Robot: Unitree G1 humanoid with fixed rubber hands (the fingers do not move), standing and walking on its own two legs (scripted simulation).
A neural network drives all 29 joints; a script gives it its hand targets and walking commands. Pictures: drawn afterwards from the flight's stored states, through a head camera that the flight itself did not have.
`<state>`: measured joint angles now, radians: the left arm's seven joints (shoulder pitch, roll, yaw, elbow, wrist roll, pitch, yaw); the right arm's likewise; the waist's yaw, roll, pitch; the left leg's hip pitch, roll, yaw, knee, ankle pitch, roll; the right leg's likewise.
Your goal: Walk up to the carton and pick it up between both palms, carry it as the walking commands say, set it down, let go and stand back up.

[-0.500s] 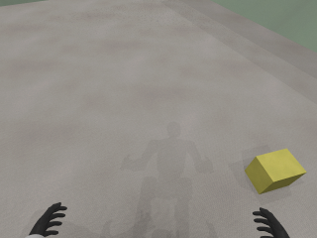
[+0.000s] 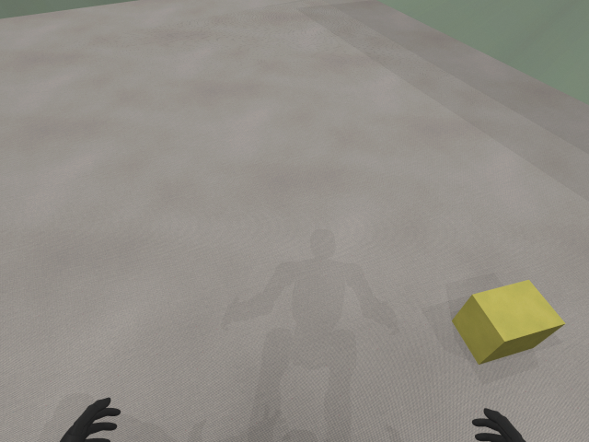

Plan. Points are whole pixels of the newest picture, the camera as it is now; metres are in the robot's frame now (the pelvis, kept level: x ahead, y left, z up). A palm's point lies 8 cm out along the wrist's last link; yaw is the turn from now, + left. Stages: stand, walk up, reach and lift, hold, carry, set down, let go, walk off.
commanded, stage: stand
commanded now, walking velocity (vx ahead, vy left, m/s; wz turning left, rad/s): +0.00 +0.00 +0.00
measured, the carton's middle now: (503, 322) +0.63 -0.74 -0.67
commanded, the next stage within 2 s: walk up in 1.70 s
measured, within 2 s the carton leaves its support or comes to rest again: neither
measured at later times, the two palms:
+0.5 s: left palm out of the picture +0.10 +0.31 -0.09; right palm out of the picture +0.10 -0.31 -0.09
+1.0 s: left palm out of the picture +0.10 +0.31 -0.09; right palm out of the picture +0.10 -0.31 -0.09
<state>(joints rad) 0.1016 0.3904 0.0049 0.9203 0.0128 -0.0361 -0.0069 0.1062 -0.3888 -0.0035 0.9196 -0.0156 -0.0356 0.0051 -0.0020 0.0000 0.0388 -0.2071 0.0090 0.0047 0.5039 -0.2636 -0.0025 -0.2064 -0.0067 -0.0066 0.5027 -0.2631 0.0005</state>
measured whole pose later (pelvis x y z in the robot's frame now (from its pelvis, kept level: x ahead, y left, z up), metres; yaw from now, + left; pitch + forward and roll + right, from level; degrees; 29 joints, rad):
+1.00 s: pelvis +0.00 +0.00 +0.01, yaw +0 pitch -2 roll +0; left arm 0.08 0.40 0.00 1.06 0.01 -0.02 0.00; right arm 0.08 -0.40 0.00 1.06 -0.01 -0.02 0.00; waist 0.00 0.00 0.04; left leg -0.12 0.01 0.01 0.34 -0.18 -0.01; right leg -0.12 -0.01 -0.01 0.34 -0.18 0.00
